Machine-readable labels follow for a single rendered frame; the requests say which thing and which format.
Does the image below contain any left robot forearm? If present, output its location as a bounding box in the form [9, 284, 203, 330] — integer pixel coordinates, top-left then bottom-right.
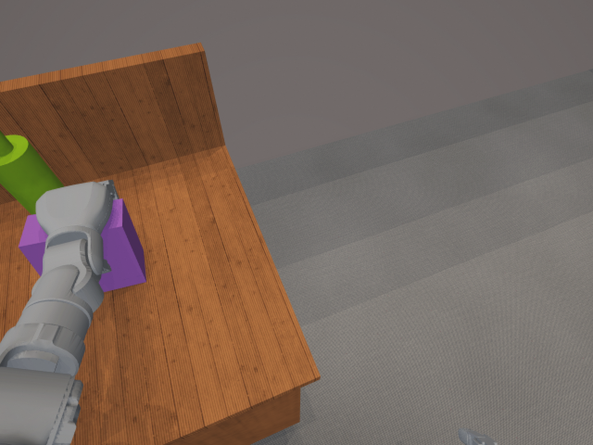
[0, 226, 104, 376]

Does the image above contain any sponge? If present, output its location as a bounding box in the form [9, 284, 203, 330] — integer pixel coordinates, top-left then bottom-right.
[19, 198, 146, 292]

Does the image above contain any left robot hand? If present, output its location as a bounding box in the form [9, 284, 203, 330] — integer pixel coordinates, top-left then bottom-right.
[35, 180, 120, 274]

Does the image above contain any table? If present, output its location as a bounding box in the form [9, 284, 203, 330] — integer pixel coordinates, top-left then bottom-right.
[0, 43, 321, 445]

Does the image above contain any robot left upper arm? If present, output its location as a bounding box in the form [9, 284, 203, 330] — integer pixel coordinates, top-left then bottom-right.
[0, 366, 83, 445]

